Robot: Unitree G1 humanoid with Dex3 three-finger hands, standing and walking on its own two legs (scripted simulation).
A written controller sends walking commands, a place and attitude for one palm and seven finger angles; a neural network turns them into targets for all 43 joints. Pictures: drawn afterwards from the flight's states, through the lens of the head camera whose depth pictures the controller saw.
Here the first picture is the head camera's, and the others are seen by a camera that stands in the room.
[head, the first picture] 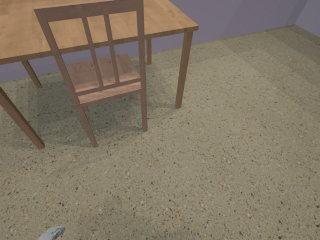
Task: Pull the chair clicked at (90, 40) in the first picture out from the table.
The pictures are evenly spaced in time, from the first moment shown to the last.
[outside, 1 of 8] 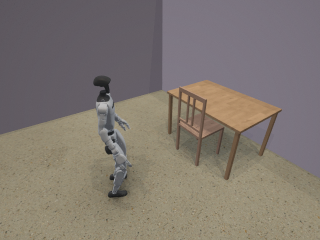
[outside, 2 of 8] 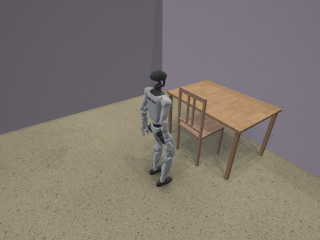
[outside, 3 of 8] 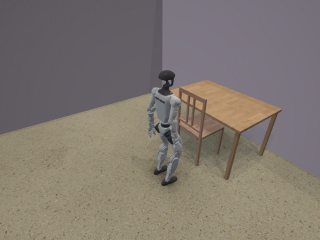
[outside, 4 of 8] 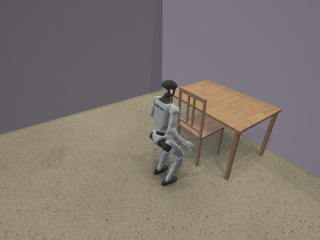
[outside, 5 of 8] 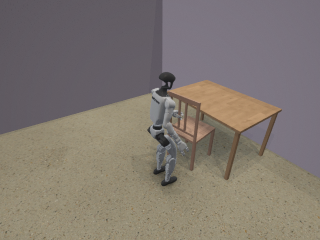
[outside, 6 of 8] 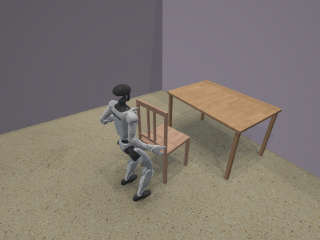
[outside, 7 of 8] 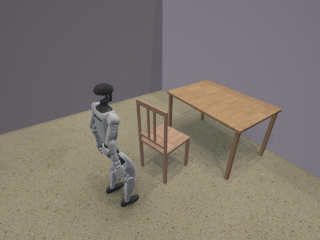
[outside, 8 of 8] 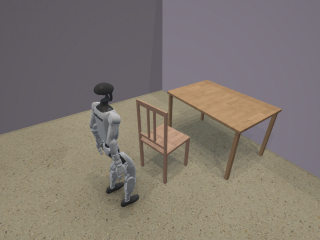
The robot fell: no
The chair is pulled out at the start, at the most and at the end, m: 0.00 0.54 0.54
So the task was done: yes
